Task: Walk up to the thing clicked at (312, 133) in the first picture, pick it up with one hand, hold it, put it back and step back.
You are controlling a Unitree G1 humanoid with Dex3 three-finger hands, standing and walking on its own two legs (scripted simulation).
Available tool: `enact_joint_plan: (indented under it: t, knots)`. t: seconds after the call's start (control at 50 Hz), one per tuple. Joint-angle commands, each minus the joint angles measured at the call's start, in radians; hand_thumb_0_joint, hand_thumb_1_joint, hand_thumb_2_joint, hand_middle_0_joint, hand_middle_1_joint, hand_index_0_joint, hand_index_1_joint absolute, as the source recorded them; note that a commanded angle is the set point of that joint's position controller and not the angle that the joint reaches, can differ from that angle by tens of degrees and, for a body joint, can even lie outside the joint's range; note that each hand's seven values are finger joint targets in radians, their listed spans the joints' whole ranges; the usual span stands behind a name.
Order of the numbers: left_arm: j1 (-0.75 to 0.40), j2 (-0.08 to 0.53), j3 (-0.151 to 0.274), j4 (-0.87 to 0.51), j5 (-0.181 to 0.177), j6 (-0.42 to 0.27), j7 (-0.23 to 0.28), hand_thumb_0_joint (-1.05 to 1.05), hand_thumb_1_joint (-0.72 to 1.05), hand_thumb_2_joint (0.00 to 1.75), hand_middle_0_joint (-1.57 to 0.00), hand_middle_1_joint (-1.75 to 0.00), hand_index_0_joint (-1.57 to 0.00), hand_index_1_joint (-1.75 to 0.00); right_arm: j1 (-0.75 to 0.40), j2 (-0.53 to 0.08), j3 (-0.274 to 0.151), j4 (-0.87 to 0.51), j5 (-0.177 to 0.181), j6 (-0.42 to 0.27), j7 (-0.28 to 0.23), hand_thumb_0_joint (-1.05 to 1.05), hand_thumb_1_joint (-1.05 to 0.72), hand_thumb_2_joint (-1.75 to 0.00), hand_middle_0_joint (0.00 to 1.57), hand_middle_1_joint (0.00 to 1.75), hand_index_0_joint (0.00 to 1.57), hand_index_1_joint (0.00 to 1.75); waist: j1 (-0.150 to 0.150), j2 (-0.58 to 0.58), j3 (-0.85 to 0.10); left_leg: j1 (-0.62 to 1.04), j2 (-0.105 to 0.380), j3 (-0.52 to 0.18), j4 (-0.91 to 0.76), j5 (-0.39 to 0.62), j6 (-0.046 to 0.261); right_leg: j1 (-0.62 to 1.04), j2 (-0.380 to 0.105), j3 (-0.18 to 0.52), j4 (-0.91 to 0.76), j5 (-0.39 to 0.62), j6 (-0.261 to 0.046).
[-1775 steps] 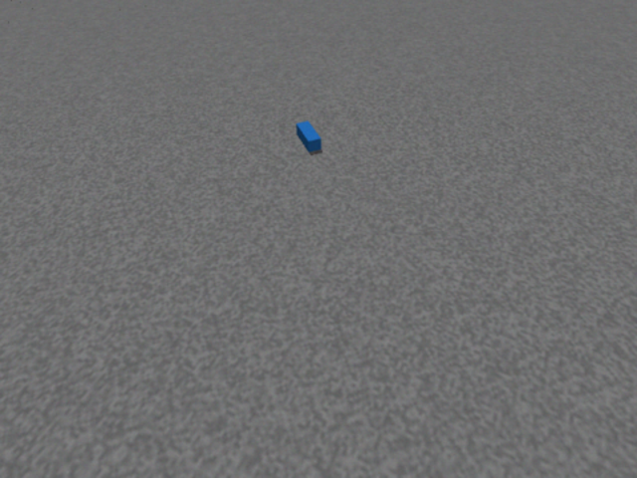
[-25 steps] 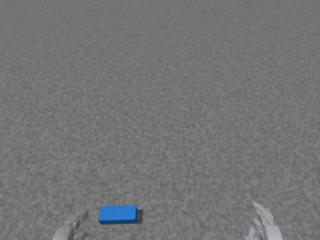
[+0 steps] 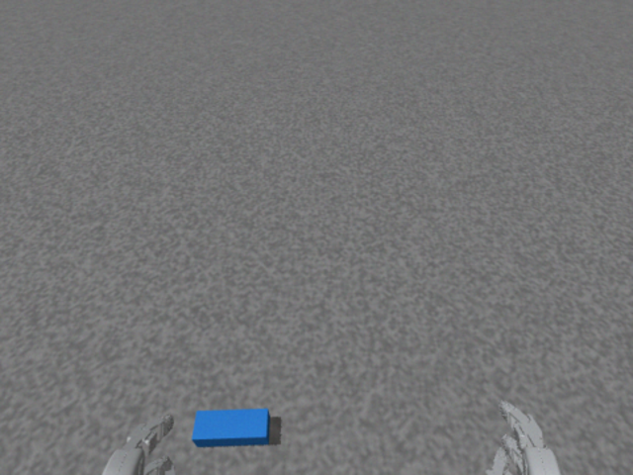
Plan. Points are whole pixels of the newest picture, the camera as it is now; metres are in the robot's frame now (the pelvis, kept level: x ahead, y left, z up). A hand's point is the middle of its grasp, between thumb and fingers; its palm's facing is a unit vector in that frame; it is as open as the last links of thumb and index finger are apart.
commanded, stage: home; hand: left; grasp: from above
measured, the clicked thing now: (232, 427) +0.42 +0.25 -0.68
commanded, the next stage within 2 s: stand in 0.36 s
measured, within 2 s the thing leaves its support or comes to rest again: neither
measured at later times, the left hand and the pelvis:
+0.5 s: hand out of the picture +0.16 +0.19 -0.06, palm faces +0.02 -0.97 -0.25, open 7.4 cm; pelvis +0.00 +0.00 +0.00, yaw +0 degrees
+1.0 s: hand out of the picture +0.03 +0.25 -0.11, palm faces +0.05 -0.95 -0.32, open 7.4 cm; pelvis +0.00 +0.02 +0.05, yaw +1 degrees
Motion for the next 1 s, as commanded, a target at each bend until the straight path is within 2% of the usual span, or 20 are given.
enact_joint_plan:
  t: [0.0, 0.3, 0.32, 0.34, 0.38, 0.42, 0.44, 0.46, 0.48, 0.5, 0.52, 0.56, 0.6, 0.64, 0.66, 0.7, 0.74, 0.82, 0.92, 0.98]
  knots:
    - [-0.002, 0.103, 0.072, -0.172, 0.007, -0.046, 0.011, 0.0, 0.9, 0.9, -0.2, -0.3, -0.2, -0.3, -0.059, -0.128, -0.057, -0.164, 0.001, -0.05, -0.009, 0.0, -0.9, -0.9, 0.2, 0.3, 0.2, 0.3, 0.0, -0.011, -0.099, 0.112, -0.034, 0.035, -0.151, 0.264, 0.029, 0.057, 0.039, -0.032, -0.145, 0.242, -0.031]
    - [-0.037, 0.094, 0.047, -0.215, 0.007, -0.046, 0.012, 0.0, 0.9, 0.9, -0.2, -0.3, -0.2, -0.3, -0.072, -0.126, -0.054, -0.182, 0.002, -0.045, -0.005, 0.0, -0.9, -0.9, 0.2, 0.3, 0.2, 0.3, -0.004, 0.014, -0.067, 0.096, -0.031, 0.03, -0.168, 0.204, 0.025, 0.03, 0.042, -0.037, -0.149, 0.184, -0.033]
    - [0.002, 0.102, 0.068, -0.162, 0.007, -0.039, 0.012, 0.0, 0.9, 0.9, -0.2, -0.3, -0.2, -0.3, -0.059, -0.133, -0.058, -0.168, 0.002, -0.045, -0.007, 0.0, -0.9, -0.9, 0.2, 0.3, 0.2, 0.3, -0.002, 0.008, -0.079, 0.106, -0.026, 0.021, -0.176, 0.192, 0.026, 0.028, 0.045, -0.039, -0.142, 0.169, -0.033]
    - [-0.031, 0.096, 0.048, -0.216, 0.006, -0.043, 0.009, 0.0, 0.9, 0.9, -0.2, -0.3, -0.2, -0.3, -0.068, -0.129, -0.055, -0.179, 0.003, -0.047, -0.004, 0.0, -0.9, -0.9, 0.2, 0.3, 0.2, 0.3, -0.001, 0.034, -0.075, 0.104, -0.026, 0.023, -0.182, 0.182, 0.023, 0.022, 0.045, -0.04, -0.143, 0.16, -0.035]
    - [0.002, 0.108, 0.075, -0.174, 0.008, -0.041, 0.013, 0.0, 0.9, 0.9, -0.2, -0.3, -0.2, -0.3, -0.058, -0.132, -0.059, -0.169, 0.004, -0.043, -0.006, 0.0, -0.9, -0.9, 0.2, 0.3, 0.2, 0.3, 0.002, 0.011, -0.09, 0.106, -0.026, 0.021, -0.175, 0.191, 0.024, 0.03, 0.044, -0.038, -0.143, 0.167, -0.035]
    - [-0.027, 0.109, 0.057, -0.215, 0.008, -0.045, 0.011, 0.0, 0.9, 0.9, -0.2, -0.3, -0.2, -0.3, -0.061, -0.135, -0.058, -0.173, 0.003, -0.046, -0.004, 0.0, -0.9, -0.9, 0.2, 0.3, 0.2, 0.3, -0.001, 0.041, -0.094, 0.113, -0.021, 0.011, -0.183, 0.196, 0.021, 0.024, 0.045, -0.039, -0.129, 0.173, -0.038]
    - [-0.296, 0.19, 0.067, 0.136, 0.12, -0.255, 0.051, 0.0, 0.9, 0.9, -0.2, -0.3, -0.2, -0.3, -0.129, -0.245, -0.09, 0.088, -0.119, 0.058, 0.056, 0.0, -0.9, -0.9, 0.2, 0.3, 0.2, 0.3, 0.085, -0.034, 0.136, 0.105, 0.008, -0.015, -0.258, 0.407, 0.082, 0.241, -0.038, 0.03, -0.168, 0.199, -0.063]
    - [-0.208, 0.2, 0.083, 0.331, 0.127, -0.323, 0.046, 0.0, 0.9, 0.9, -0.2, -0.3, -0.2, -0.3, -0.129, -0.261, -0.106, 0.089, -0.12, 0.095, 0.082, 0.0, -0.9, -0.9, 0.2, 0.3, 0.2, 0.3, 0.077, -0.069, 0.03, 0.196, 0.001, 0.009, -0.252, 0.436, 0.089, 0.269, -0.043, 0.076, -0.175, 0.216, -0.097]
    - [-0.191, 0.209, 0.077, 0.375, 0.125, -0.357, 0.04, 0.0, 0.9, 0.9, -0.2, -0.3, -0.2, -0.3, -0.129, -0.259, -0.111, 0.056, -0.122, 0.118, 0.098, 0.0, -0.9, -0.9, 0.2, 0.3, 0.2, 0.3, 0.061, -0.095, 0.05, 0.201, -0.016, 0.003, -0.233, 0.396, 0.087, 0.219, -0.044, 0.104, -0.231, 0.216, -0.117]
    - [-0.198, 0.23, 0.065, 0.422, 0.127, -0.383, 0.036, 0.0, 0.9, 0.9, -0.2, -0.3, -0.2, -0.3, -0.137, -0.259, -0.114, 0.068, -0.111, 0.126, 0.114, 0.0, -0.9, -0.9, 0.2, 0.3, 0.2, 0.3, 0.063, -0.07, 0.026, 0.254, -0.015, -0.006, -0.249, 0.39, 0.088, 0.256, -0.056, 0.115, -0.218, 0.266, -0.114]
    - [-0.228, 0.222, 0.062, 0.466, 0.13, -0.397, 0.032, 0.0, 0.9, 0.9, -0.2, -0.3, -0.2, -0.3, -0.118, -0.233, -0.109, 0.106, -0.085, 0.129, 0.132, 0.0, -0.9, -0.9, 0.2, 0.3, 0.2, 0.3, 0.056, -0.056, 0.001, 0.282, -0.017, 0.004, -0.264, 0.394, 0.081, 0.294, -0.071, 0.119, -0.211, 0.308, -0.107]
    - [-0.27, 0.214, 0.065, 0.555, 0.112, -0.402, 0.027, 0.0, 0.9, 0.9, -0.2, -0.3, -0.2, -0.3, -0.133, -0.219, -0.109, 0.142, -0.056, 0.141, 0.157, 0.0, -0.9, -0.9, 0.2, 0.3, 0.2, 0.3, 0.064, -0.081, 0.027, 0.303, -0.032, 0.013, -0.287, 0.333, 0.074, 0.284, -0.076, 0.113, -0.265, 0.257, -0.091]
    - [-0.293, 0.214, 0.064, 0.638, 0.108, -0.417, 0.029, 0.0, 0.9, 0.9, -0.2, -0.3, -0.2, -0.3, -0.134, -0.211, -0.116, 0.181, -0.052, 0.153, 0.169, 0.0, -0.9, -0.9, 0.2, 0.3, 0.2, 0.3, 0.063, -0.106, 0.04, 0.344, -0.028, 0.008, -0.311, 0.319, 0.074, 0.281, -0.085, 0.117, -0.311, 0.229, -0.083]
    - [-0.325, 0.207, 0.067, 0.708, 0.105, -0.429, 0.029, 0.0, 0.9, 0.9, -0.2, -0.3, -0.2, -0.3, -0.128, -0.227, -0.12, 0.214, -0.061, 0.163, 0.17, 0.0, -0.9, -0.9, 0.2, 0.3, 0.2, 0.3, 0.058, -0.026, 0.062, 0.363, -0.004, -0.033, -0.39, 0.262, 0.088, 0.279, -0.065, 0.089, -0.308, 0.182, -0.067]
    - [-0.31, 0.204, 0.067, 0.749, 0.104, -0.437, 0.031, 0.0, 0.9, 0.9, -0.2, -0.3, -0.2, -0.3, -0.144, -0.23, -0.124, 0.227, -0.062, 0.166, 0.171, 0.0, -0.9, -0.9, 0.2, 0.3, 0.2, 0.3, 0.069, -0.011, 0.056, 0.382, 0.003, -0.041, -0.387, 0.305, 0.09, 0.309, -0.066, 0.075, -0.312, 0.223, -0.063]
    - [-0.316, 0.203, 0.066, 0.815, 0.103, -0.449, 0.03, 0.0, 0.9, 0.9, -0.2, -0.3, -0.2, -0.3, -0.14, -0.228, -0.122, 0.252, -0.06, 0.174, 0.167, 0.0, -0.9, -0.9, 0.2, 0.3, 0.2, 0.3, 0.066, -0.005, 0.087, 0.374, 0.017, -0.059, -0.439, 0.318, 0.09, 0.342, -0.056, 0.06, -0.33, 0.25, -0.054]
    - [-0.309, 0.205, 0.066, 0.873, 0.099, -0.458, 0.029, 0.0, 0.9, 0.9, -0.2, -0.3, -0.2, -0.3, -0.133, -0.23, -0.124, 0.279, -0.056, 0.178, 0.161, 0.0, -0.9, -0.9, 0.2, 0.3, 0.2, 0.3, 0.065, -0.022, 0.069, 0.426, 0.018, -0.052, -0.442, 0.406, 0.086, 0.384, -0.066, 0.062, -0.351, 0.319, -0.054]
    - [-0.303, 0.205, 0.058, 0.974, 0.093, -0.458, 0.029, 0.0, 0.9, 0.9, -0.2, -0.3, -0.2, -0.3, -0.135, -0.247, -0.122, 0.336, -0.051, 0.191, 0.153, 0.0, -0.9, -0.9, 0.2, 0.3, 0.2, 0.3, 0.064, 0.026, 0.123, 0.451, 0.037, -0.077, -0.544, 0.36, 0.078, 0.414, -0.059, 0.051, -0.422, 0.293, -0.051]
    - [-0.31, 0.225, 0.054, 1.071, 0.09, -0.463, 0.031, 0.0, 0.9, 0.9, -0.2, -0.3, -0.2, -0.3, -0.126, -0.25, -0.117, 0.398, -0.04, 0.202, 0.145, 0.0, -0.9, -0.9, 0.2, 0.3, 0.2, 0.3, 0.053, -0.02, 0.139, 0.503, 0.038, -0.058, -0.587, 0.447, 0.061, 0.493, -0.081, 0.058, -0.501, 0.368, -0.048]
    - [-0.317, 0.223, 0.046, 1.116, 0.09, -0.461, 0.029, 0.0, 0.9, 0.9, -0.2, -0.3, -0.2, -0.3, -0.138, -0.253, -0.116, 0.428, -0.035, 0.21, 0.145, 0.0, -0.9, -0.9, 0.2, 0.3, 0.2, 0.3, 0.054, -0.006, 0.177, 0.5, 0.041, -0.065, -0.64, 0.343, 0.056, 0.503, -0.081, 0.053, -0.549, 0.296, -0.045]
